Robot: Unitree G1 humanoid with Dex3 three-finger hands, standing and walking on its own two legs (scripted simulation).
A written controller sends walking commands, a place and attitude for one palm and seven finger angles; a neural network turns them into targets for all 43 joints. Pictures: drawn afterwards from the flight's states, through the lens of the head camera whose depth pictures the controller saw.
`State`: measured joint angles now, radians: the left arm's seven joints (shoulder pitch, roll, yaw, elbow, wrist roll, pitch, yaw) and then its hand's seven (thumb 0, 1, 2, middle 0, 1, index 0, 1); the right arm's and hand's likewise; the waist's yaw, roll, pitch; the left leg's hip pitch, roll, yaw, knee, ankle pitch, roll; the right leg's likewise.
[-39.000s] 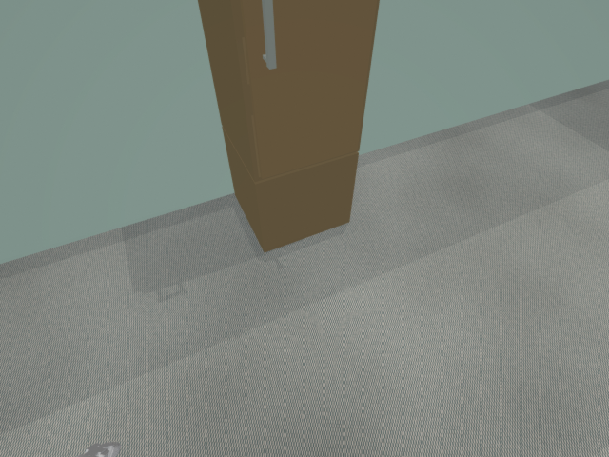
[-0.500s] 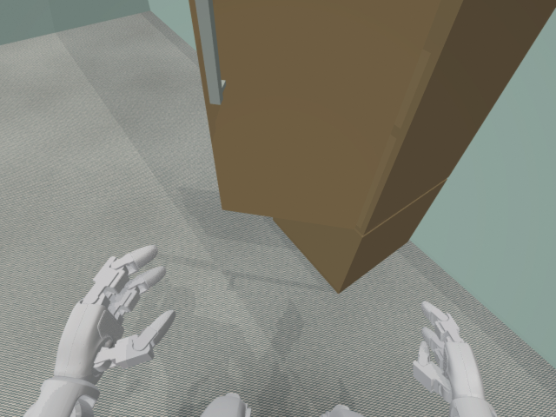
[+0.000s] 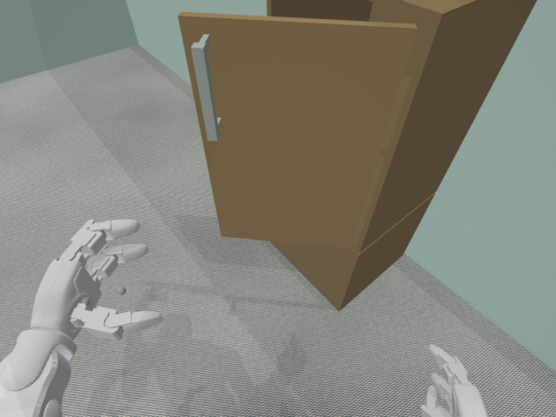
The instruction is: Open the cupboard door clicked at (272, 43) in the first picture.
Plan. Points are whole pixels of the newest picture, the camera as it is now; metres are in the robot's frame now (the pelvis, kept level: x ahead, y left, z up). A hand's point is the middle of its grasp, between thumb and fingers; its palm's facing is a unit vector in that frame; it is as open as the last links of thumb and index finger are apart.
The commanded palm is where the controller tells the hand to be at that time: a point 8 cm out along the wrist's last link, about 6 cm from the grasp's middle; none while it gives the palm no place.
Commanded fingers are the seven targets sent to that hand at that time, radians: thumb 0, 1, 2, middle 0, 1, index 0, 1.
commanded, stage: raise the hand with hooked fingers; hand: left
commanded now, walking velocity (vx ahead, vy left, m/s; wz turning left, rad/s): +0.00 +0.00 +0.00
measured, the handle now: (209, 90) +0.60 +0.17 +0.16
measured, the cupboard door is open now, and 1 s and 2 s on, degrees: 44 44 44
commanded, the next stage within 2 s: move the hooked fingers beside the handle in 1.04 s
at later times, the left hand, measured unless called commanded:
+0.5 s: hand (89, 219) +0.29 +0.25 +0.17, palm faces +0.05 -1.00 -0.08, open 13.9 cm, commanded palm +0.26 +0.29 +0.18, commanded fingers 0.00 -0.50 0.30 -0.30 -1.20 -0.30 -1.20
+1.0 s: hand (96, 208) +0.31 +0.24 +0.18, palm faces +0.05 -1.00 -0.06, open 14.0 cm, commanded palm +0.27 +0.29 +0.18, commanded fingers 0.00 -0.50 0.30 -0.30 -1.20 -0.30 -1.20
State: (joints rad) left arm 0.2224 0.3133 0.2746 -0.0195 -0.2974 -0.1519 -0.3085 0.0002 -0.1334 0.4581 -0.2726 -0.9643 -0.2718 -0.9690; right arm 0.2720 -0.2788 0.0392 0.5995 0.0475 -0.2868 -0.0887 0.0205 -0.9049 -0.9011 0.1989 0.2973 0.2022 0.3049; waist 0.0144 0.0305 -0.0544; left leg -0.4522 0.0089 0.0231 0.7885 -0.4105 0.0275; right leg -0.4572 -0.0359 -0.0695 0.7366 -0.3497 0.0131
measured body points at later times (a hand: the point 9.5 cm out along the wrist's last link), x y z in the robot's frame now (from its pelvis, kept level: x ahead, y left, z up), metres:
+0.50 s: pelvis +0.01 -0.03 +0.02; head +0.01 -0.05 +0.47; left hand +0.28 +0.30 +0.18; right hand +0.19 -0.25 -0.06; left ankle +0.00 +0.10 -0.71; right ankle +0.02 -0.13 -0.71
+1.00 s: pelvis +0.01 -0.03 +0.02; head +0.00 -0.05 +0.47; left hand +0.30 +0.30 +0.18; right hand +0.18 -0.27 -0.05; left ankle +0.00 +0.10 -0.71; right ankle +0.02 -0.13 -0.71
